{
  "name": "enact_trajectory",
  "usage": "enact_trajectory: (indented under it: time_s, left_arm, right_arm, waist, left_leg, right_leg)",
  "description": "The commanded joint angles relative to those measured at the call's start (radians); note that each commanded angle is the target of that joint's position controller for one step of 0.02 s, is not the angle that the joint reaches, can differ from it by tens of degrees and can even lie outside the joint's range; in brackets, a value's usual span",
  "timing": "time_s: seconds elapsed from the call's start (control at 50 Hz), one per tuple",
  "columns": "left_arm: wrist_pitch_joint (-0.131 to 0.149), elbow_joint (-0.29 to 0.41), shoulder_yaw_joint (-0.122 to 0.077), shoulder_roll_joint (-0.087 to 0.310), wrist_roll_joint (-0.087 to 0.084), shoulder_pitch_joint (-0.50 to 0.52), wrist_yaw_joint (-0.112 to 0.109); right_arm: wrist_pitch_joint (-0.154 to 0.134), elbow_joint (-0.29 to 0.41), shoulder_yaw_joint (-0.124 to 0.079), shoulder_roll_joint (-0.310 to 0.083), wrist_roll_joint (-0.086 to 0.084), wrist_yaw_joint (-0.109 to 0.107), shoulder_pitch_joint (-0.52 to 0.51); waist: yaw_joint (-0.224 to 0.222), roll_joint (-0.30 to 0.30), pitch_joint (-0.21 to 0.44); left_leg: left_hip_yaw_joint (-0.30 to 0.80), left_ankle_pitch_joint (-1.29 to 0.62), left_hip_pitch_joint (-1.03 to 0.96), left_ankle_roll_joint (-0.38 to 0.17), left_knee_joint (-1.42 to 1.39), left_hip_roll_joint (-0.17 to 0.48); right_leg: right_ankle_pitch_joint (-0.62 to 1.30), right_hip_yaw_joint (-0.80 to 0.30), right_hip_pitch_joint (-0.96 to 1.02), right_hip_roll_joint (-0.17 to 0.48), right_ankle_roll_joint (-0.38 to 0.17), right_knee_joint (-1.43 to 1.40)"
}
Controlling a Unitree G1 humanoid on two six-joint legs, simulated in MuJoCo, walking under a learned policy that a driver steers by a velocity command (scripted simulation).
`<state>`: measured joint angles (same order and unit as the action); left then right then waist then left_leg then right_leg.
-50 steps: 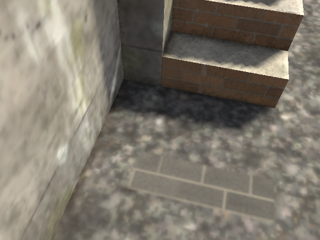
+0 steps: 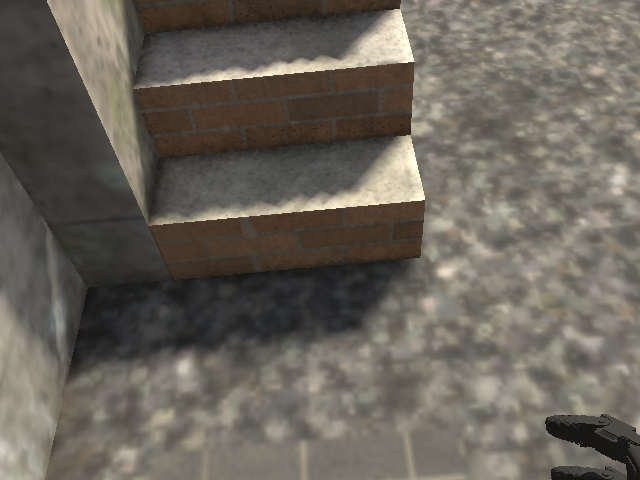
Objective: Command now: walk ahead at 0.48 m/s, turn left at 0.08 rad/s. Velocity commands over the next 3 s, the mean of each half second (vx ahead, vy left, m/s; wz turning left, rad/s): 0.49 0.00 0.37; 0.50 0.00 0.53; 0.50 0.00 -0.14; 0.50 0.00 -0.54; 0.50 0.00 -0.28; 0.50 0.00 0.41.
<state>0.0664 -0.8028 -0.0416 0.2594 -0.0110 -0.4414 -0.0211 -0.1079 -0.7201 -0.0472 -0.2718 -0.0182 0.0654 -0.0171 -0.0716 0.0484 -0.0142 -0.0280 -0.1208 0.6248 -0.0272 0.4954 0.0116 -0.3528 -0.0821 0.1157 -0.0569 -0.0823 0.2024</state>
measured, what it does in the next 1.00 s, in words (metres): walks ahead, turning left: left foot, then right foot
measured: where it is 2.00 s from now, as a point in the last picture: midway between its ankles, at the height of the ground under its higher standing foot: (311, 357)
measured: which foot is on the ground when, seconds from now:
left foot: up 0.00-0.06, down 0.08-0.56, up 0.58-1.00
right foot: down 0.00-0.08, up 0.10-0.54, down 0.56-1.00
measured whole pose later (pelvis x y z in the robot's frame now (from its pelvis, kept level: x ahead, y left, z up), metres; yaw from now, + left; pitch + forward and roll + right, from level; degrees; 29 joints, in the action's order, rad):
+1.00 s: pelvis +0.57 +0.07 +0.00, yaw +30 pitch +2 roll -2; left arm 0.10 -0.86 -0.05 0.28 0.03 -0.38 0.01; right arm -0.02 -0.72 -0.03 -0.28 0.05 0.07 0.02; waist -0.08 0.04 -0.05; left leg -0.04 0.16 0.48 -0.06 0.57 0.02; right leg -0.32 0.19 0.02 0.01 0.01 0.29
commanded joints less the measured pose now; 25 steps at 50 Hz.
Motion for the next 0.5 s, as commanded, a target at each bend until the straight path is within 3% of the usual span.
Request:
enact_trajectory:
  time_s: [0.02, 0.04, 0.06, 0.08, 0.1, 0.12, 0.14, 0.16, 0.18, 0.2, 0.22, 0.28, 0.34, 0.38, 0.42, 0.48, 0.5]
  left_arm:
    - [-0.001, 0.025, -0.045, 0.168, 0.003, -0.032, -0.005]
    - [-0.006, 0.026, -0.048, 0.182, 0.007, -0.027, -0.008]
    - [-0.014, 0.027, -0.049, 0.191, 0.014, -0.017, -0.009]
    - [-0.019, 0.034, -0.046, 0.197, 0.017, 0.017, -0.01]
    - [-0.013, 0.063, -0.03, 0.161, 0.043, 0.019, -0.014]
    - [0.005, 0.063, 0.007, 0.028, 0.033, -0.143, 0.01]
    - [0.036, 0.076, -0.007, 0.139, 0.004, -0.019, 0.019]
    - [0.058, 0.124, -0.017, 0.176, -0.027, 0.122, 0.026]
    - [0.075, 0.141, -0.011, 0.167, -0.015, 0.183, 0.024]
    - [0.08, 0.145, -0.016, 0.162, 0.006, 0.199, 0.019]
    - [0.074, 0.15, -0.018, 0.156, 0.016, 0.175, 0.019]
    - [0.048, 0.165, -0.011, 0.12, 0.031, 0.155, 0.012]
    - [0.044, 0.211, 0.007, 0.08, 0.036, 0.28, 0.008]
    - [0.055, 0.239, 0.022, 0.053, 0.035, 0.389, 0.015]
    - [0.062, 0.253, 0.017, 0.069, 0.017, 0.447, 0.024]
    - [0.071, 0.26, -0.004, 0.121, 0.008, 0.458, 0.032]
    - [0.035, 0.245, 0.014, 0.101, 0.08, 0.411, 0.039]
  right_arm:
    - [-0.025, 0.103, -0.016, -0.083, -0.003, 0.013, -0.133]
    - [-0.022, 0.092, -0.027, -0.105, -0.002, 0.009, -0.076]
    - [-0.018, 0.066, -0.043, -0.138, -0.002, 0.002, 0.036]
    - [-0.011, 0.031, -0.056, -0.167, -0.002, -0.008, 0.197]
    - [0.0, 0.004, -0.067, -0.229, 0.011, -0.021, 0.38]
    - [-0.004, -0.018, -0.078, -0.27, 0.003, -0.009, 0.421]
    - [0.003, -0.029, -0.063, -0.173, -0.014, -0.016, 0.421]
    - [0.009, -0.01, -0.056, -0.155, -0.009, -0.027, 0.346]
    - [0.011, 0.008, -0.05, -0.149, 0.001, -0.03, 0.281]
    - [0.01, 0.022, -0.046, -0.139, 0.01, -0.032, 0.246]
    - [0.009, 0.032, -0.041, -0.132, 0.023, -0.036, 0.229]
    - [0.01, 0.033, -0.043, -0.133, 0.002, -0.046, 0.233]
    - [0.016, 0.027, -0.056, -0.172, -0.005, -0.062, 0.269]
    - [0.026, 0.017, -0.061, -0.196, -0.013, -0.075, 0.318]
    - [0.038, 0.004, -0.062, -0.202, -0.015, -0.085, 0.369]
    - [0.053, -0.001, -0.059, -0.187, -0.017, -0.091, 0.389]
    - [0.053, -0.013, -0.072, -0.221, 0.064, -0.07, 0.388]
  waist:
    - [0.004, -0.166, -0.064]
    - [0.031, -0.186, -0.005]
    - [0.087, -0.197, 0.078]
    - [0.177, -0.183, 0.171]
    - [0.224, -0.043, 0.316]
    - [0.11, 0.242, 0.45]
    - [0.187, 0.109, 0.382]
    - [0.184, 0.055, 0.203]
    - [0.146, -0.069, 0.12]
    - [0.108, -0.103, 0.065]
    - [0.069, -0.075, 0.058]
    - [0.034, -0.024, 0.028]
    - [0.072, -0.016, -0.003]
    - [0.119, -0.024, 0.006]
    - [0.145, 0.001, 0.016]
    - [0.132, 0.043, 0.026]
    - [0.124, 0.092, 0.03]
  left_leg:
    - [-0.04, 0.082, 0.006, -0.056, -0.029, -0.028]
    - [-0.065, 0.132, -0.067, -0.079, -0.011, -0.063]
    - [-0.088, 0.163, -0.192, -0.11, -0.005, -0.101]
    - [-0.062, 0.104, -0.432, -0.149, -0.017, -0.082]
    - [0.209, 0.089, -0.773, -0.219, 0.036, 0.111]
    - [0.773, 0.309, -1.138, -0.424, -0.04, 0.351]
    - [0.826, 0.496, -1.095, -0.369, -0.169, 0.31]
    - [0.672, 0.485, -0.933, -0.315, -0.208, 0.279]
    - [0.58, 0.377, -0.754, -0.29, -0.24, 0.241]
    - [0.517, 0.263, -0.626, -0.287, -0.26, 0.204]
    - [0.471, 0.193, -0.544, -0.289, -0.284, 0.175]
    - [0.371, 0.081, -0.399, -0.3, -0.317, 0.139]
    - [0.275, 0.071, -0.289, -0.258, -0.316, 0.075]
    - [0.272, 0.15, -0.276, -0.219, -0.295, 0.054]
    - [0.311, 0.217, -0.329, -0.199, -0.268, 0.069]
    - [0.401, 0.263, -0.458, -0.158, -0.175, 0.108]
    - [0.383, 0.13, -0.463, -0.133, -0.141, 0.09]
  right_leg:
    - [0.753, -0.033, 0.013, 0.276, -0.074, 0.058]
    - [0.981, -0.019, 0.05, 0.272, -0.063, 0.139]
    - [1.179, 0.006, 0.069, 0.255, -0.049, 0.284]
    - [1.212, 0.041, -0.031, 0.23, -0.02, 0.489]
    - [0.848, 0.061, -0.287, 0.184, 0.007, 0.809]
    - [-0.183, 0.007, -0.728, -0.026, 0.089, 1.176]
    - [-0.171, -0.085, -0.852, 0.011, 0.067, 1.243]
    - [-0.075, -0.072, -0.907, 0.065, 0.051, 1.207]
    - [-0.005, -0.051, -0.865, 0.103, 0.045, 1.131]
    - [0.026, -0.04, -0.823, 0.124, 0.056, 1.063]
    - [0.043, -0.043, -0.763, 0.145, 0.064, 1.026]
    - [0.044, -0.005, -0.729, 0.17, 0.112, 0.874]
    - [0.234, 0.034, -0.679, 0.145, 0.144, 0.634]
    - [0.383, 0.045, -0.605, 0.092, 0.154, 0.451]
    - [0.448, 0.031, -0.573, 0.06, 0.16, 0.358]
    - [0.396, -0.015, -0.555, 0.059, 0.135, 0.27]
    - [0.315, 0.058, -0.513, 0.052, 0.125, 0.314]
Next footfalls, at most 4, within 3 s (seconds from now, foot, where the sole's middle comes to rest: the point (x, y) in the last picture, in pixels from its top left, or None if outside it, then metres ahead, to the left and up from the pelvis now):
0.08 left None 0.26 0.10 -0.77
0.56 right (415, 440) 0.56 -0.07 -0.77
1.04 left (280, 392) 0.65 0.23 -0.77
1.50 right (341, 338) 0.79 0.10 -0.77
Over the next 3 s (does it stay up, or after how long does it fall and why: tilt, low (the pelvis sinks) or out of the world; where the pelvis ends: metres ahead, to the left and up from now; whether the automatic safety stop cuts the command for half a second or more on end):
stays up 0.94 0.24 0.06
